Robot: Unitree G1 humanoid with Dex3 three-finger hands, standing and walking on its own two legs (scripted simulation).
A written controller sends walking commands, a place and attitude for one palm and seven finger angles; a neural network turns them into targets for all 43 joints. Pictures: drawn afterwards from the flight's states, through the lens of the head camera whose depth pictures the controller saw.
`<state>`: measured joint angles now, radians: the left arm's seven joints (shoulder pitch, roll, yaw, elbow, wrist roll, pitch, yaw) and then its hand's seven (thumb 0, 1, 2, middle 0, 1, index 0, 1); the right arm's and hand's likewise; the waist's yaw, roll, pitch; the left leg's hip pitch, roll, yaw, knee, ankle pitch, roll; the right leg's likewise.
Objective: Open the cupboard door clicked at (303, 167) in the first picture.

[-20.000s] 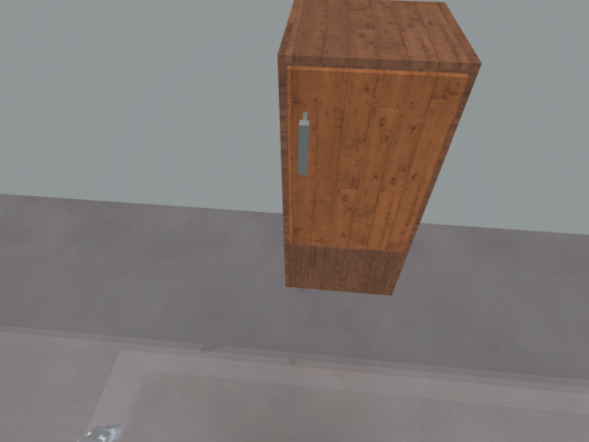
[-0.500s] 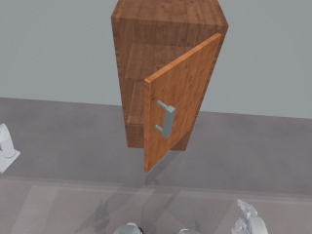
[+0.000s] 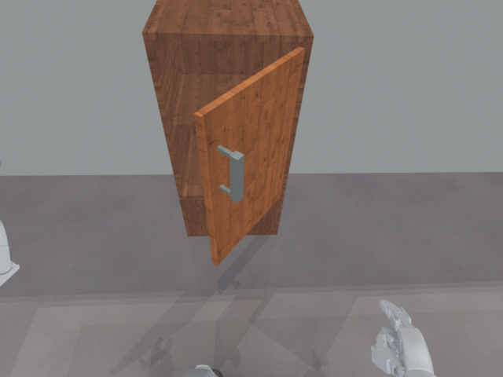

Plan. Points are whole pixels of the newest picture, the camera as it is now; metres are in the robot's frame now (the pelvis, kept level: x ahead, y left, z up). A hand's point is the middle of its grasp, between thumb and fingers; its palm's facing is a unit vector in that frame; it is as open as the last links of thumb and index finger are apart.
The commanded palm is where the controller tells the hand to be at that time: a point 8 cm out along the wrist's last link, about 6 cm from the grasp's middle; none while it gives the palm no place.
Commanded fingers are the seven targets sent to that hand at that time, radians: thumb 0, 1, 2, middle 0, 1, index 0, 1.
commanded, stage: stop stepping back and stand still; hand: left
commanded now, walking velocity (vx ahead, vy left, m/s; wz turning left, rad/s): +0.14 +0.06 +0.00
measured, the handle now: (229, 174) +0.54 +0.06 -0.03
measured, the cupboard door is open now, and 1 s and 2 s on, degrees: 50 50 50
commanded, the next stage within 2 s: let the arm hang, fingers relaxed in 0.90 s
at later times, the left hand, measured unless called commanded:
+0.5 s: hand out of the picture +0.16 +0.28 +0.18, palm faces +0.38 -0.76 -0.53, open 7.4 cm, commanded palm +0.11 +0.32 +0.18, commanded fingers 0.00 0.90 0.90 -0.20 -0.30 -0.20 -0.30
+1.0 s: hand out of the picture +0.14 +0.30 +0.16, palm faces +0.40 -0.78 -0.49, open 7.4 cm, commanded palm none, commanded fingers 0.00 0.90 0.90 -0.20 -0.30 -0.20 -0.30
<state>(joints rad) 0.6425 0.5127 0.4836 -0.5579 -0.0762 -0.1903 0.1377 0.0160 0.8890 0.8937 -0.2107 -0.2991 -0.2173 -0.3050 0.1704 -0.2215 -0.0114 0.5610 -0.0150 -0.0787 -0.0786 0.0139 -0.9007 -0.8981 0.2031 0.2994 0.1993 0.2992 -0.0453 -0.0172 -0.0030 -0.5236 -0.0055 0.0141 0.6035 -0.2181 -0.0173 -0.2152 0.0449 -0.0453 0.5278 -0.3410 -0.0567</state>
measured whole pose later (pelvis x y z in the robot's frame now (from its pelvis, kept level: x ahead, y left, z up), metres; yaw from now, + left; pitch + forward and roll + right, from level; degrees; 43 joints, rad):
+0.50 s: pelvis -0.04 +0.02 +0.01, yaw -1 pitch +0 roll -1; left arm 0.60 0.46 0.45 -0.49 -0.05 -0.22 0.15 0.01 0.89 0.89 -0.21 -0.30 -0.22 -0.30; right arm 0.20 -0.17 0.04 0.61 0.00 -0.12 -0.06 0.01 -0.90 -0.90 0.21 0.30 0.20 0.30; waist -0.03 0.02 0.00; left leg -0.27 0.04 0.06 0.49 -0.23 0.00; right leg -0.23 0.03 -0.04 0.45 -0.23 -0.03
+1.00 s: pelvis -0.06 +0.03 +0.01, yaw +0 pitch +0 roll -1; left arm 0.57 0.41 0.41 -0.43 -0.03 -0.21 0.15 0.02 0.89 0.89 -0.21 -0.30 -0.21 -0.30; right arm 0.23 -0.20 0.01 0.63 -0.01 -0.14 -0.08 0.02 -0.90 -0.90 0.20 0.30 0.20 0.30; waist -0.02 0.02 0.01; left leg -0.27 0.03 0.05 0.43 -0.16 0.02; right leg -0.20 0.02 -0.04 0.36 -0.15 -0.01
